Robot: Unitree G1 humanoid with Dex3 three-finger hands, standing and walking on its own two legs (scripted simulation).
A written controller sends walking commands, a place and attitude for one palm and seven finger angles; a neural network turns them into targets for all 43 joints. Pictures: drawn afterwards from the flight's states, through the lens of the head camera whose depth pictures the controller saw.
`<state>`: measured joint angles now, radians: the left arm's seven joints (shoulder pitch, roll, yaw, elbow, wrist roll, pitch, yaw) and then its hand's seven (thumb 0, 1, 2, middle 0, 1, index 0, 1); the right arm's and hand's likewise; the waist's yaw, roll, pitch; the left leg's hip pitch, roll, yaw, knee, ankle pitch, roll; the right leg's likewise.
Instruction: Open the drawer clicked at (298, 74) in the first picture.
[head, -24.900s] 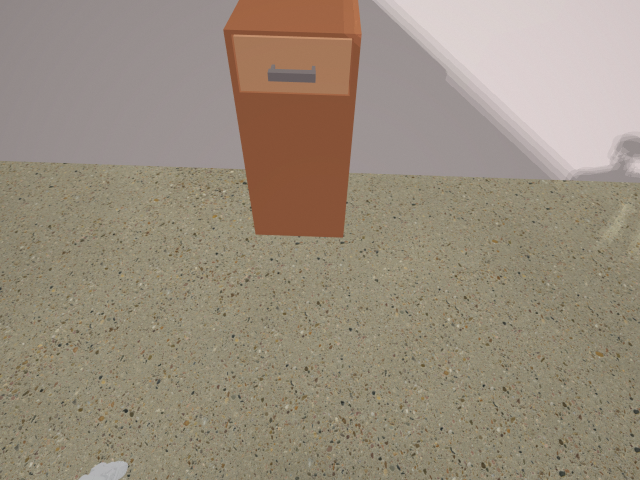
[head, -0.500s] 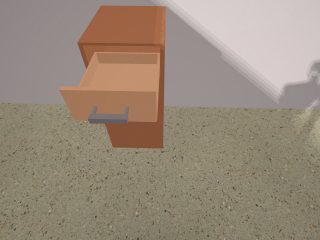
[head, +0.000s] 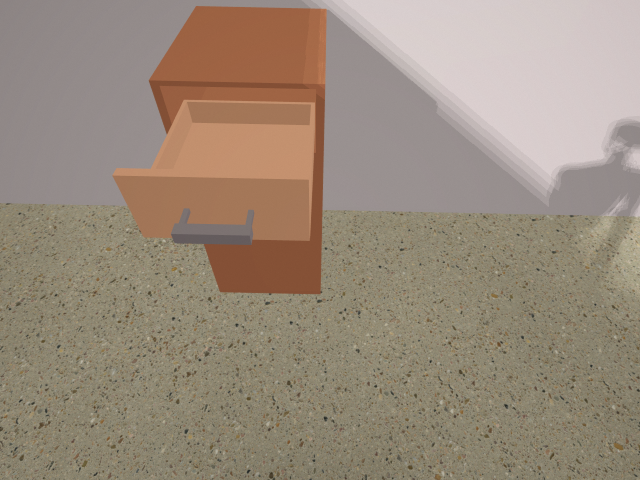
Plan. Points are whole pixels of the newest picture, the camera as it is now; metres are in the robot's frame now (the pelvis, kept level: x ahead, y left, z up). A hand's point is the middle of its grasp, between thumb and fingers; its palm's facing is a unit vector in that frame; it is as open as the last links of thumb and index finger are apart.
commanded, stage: look to check the result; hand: left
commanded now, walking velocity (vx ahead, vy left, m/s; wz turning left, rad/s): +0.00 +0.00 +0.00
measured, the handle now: (215, 224) +0.53 +0.22 -0.03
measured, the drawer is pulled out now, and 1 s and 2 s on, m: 0.30 0.30 0.30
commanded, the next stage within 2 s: stand and wait in 0.42 s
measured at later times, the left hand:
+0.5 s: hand out of the picture +0.01 +0.16 -0.17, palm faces +0.03 -0.98 -0.18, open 7.4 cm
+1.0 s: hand out of the picture +0.02 +0.16 -0.17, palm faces +0.03 -0.98 -0.19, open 7.4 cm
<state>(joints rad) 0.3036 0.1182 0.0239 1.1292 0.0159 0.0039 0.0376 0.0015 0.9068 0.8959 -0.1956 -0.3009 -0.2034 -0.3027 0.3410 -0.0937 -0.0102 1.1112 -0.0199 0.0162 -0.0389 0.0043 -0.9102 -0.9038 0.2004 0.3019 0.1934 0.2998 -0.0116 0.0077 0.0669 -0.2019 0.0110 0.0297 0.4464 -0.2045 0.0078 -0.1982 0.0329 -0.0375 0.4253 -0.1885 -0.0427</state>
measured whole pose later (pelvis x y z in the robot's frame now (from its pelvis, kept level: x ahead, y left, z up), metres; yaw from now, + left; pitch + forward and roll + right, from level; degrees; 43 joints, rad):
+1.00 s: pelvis +0.02 -0.01 +0.00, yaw +0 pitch -2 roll +0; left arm 0.26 0.12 0.02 1.15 0.01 -0.01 0.04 0.00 0.90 0.90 -0.20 -0.30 -0.20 -0.30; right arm 0.28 -0.12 -0.01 1.13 -0.01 0.01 -0.04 0.00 -0.91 -0.90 0.20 0.30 0.19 0.30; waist -0.01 0.02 0.08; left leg -0.14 0.02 0.03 0.39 -0.21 0.00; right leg -0.15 0.04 -0.03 0.39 -0.20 -0.05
